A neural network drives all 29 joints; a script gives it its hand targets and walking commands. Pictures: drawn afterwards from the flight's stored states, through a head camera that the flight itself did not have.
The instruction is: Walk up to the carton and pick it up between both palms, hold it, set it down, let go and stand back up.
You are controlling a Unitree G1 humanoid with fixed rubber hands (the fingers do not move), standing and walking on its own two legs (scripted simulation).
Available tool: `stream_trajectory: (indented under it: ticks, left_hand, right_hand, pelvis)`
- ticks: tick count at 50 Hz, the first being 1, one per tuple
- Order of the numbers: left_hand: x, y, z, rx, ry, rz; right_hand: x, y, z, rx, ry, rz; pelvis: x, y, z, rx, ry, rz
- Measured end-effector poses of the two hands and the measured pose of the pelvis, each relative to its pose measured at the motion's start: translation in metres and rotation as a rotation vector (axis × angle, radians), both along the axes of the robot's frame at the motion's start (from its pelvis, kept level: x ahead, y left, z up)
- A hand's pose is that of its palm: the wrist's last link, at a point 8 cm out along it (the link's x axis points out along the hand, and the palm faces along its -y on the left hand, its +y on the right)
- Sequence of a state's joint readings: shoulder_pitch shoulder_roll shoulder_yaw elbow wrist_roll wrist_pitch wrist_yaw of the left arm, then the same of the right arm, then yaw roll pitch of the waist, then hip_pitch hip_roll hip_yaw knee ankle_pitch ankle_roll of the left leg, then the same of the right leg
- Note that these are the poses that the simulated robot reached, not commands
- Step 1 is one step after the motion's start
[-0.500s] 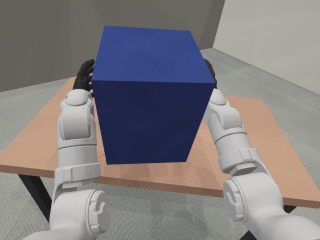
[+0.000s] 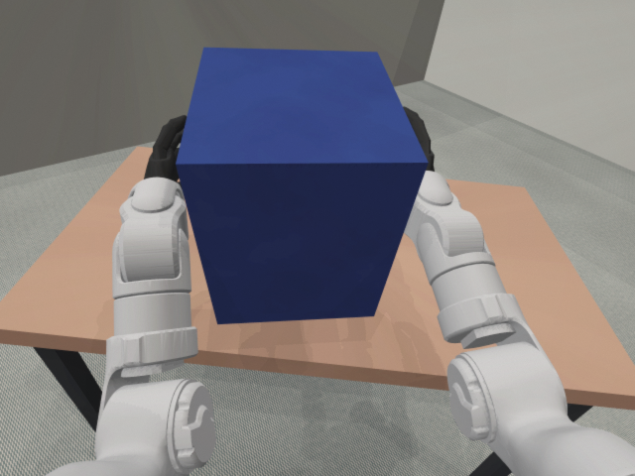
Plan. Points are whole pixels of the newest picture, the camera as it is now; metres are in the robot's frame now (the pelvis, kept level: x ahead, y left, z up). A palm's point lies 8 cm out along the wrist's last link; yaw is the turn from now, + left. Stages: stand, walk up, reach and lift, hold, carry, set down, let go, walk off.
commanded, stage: hold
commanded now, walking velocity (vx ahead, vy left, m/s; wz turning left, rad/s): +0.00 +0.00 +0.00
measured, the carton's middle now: (295, 191) +0.37 +0.00 +0.21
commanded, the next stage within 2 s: none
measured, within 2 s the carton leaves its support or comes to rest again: neither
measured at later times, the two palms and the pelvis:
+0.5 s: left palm (160, 190) +0.35 +0.15 +0.23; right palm (417, 173) +0.36 -0.14 +0.24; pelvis +0.00 +0.00 +0.00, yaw +0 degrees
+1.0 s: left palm (158, 179) +0.36 +0.15 +0.23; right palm (414, 166) +0.37 -0.14 +0.25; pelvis +0.00 +0.00 +0.00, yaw +1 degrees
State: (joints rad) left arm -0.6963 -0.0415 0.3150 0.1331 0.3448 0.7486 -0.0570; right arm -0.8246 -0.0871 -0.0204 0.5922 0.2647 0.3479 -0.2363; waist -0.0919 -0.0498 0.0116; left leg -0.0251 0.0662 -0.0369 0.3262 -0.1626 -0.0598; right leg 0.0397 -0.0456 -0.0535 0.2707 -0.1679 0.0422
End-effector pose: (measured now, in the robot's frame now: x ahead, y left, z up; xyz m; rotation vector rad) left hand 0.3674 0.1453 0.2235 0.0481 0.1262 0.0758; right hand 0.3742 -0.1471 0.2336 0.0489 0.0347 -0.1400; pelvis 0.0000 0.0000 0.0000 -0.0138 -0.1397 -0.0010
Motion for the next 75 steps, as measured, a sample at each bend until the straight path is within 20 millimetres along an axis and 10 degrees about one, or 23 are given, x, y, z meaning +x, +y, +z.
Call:
stream_trajectory:
  ticks: [75]
  left_hand:
    - [-0.013,0.006,0.011,-0.017,0.006,0.005]
  right_hand:
    - [-0.012,0.005,0.012,-0.006,0.009,-0.002]
  pelvis:
    - [-0.005,0.001,0.0,0.002,-0.025,0.0]
